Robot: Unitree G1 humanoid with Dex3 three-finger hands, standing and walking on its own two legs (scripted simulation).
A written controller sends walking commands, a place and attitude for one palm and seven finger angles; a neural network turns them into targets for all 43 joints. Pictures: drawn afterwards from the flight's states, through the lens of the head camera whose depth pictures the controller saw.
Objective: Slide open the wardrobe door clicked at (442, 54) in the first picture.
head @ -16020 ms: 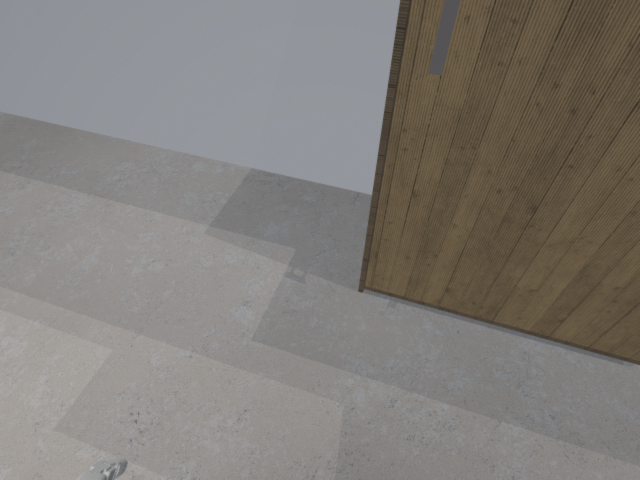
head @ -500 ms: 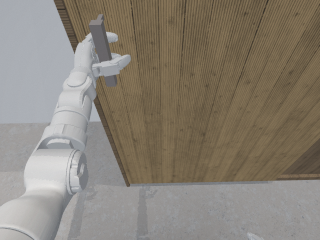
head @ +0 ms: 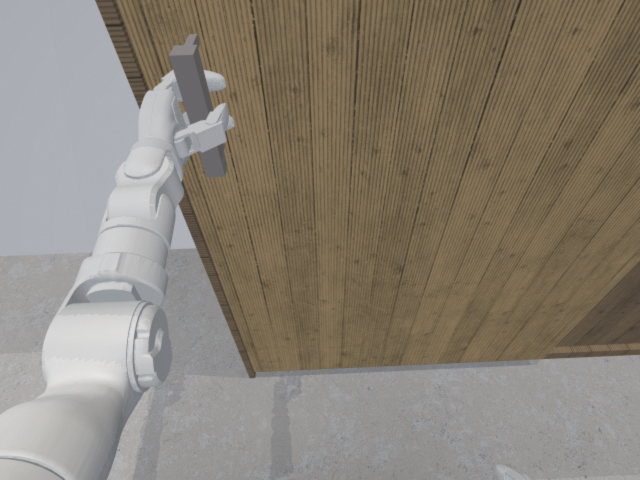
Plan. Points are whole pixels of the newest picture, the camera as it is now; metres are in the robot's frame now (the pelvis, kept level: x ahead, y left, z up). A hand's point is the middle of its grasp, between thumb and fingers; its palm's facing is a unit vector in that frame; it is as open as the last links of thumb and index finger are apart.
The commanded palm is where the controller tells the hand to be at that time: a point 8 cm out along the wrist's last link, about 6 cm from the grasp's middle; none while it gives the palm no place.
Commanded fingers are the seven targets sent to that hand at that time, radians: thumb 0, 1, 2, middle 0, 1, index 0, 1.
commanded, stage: grip the handle and tug to test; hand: left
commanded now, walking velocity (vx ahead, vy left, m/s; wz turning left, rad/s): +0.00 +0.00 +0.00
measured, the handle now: (205, 109) +0.52 +0.15 +0.21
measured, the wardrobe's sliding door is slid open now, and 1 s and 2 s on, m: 0.00 0.00 0.04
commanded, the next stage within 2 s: tug the door sideways, standing still in 0.42 s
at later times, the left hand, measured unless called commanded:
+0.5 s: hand (217, 127) +0.47 +0.12 +0.21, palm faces +0.04 -1.00 +0.01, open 5.9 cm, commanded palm +0.42 +0.18 +0.21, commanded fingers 0.00 0.90 0.90 -0.45 -1.40 -0.45 -1.40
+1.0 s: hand (219, 126) +0.48 +0.12 +0.21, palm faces +0.09 -1.00 -0.03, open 5.9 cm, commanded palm +0.45 +0.12 +0.21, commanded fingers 0.00 0.90 0.90 -0.45 -1.40 -0.45 -1.40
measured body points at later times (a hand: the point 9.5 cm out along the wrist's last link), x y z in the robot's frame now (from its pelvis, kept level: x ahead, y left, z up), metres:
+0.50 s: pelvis +0.03 +0.00 +0.00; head +0.04 -0.02 +0.45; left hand +0.47 +0.18 +0.22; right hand +0.14 -0.25 -0.11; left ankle -0.04 +0.13 -0.74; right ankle +0.04 -0.13 -0.74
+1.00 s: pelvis +0.02 +0.01 +0.00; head +0.03 +0.00 +0.45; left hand +0.46 +0.17 +0.22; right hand +0.16 -0.21 -0.12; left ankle -0.04 +0.13 -0.74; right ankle +0.04 -0.13 -0.74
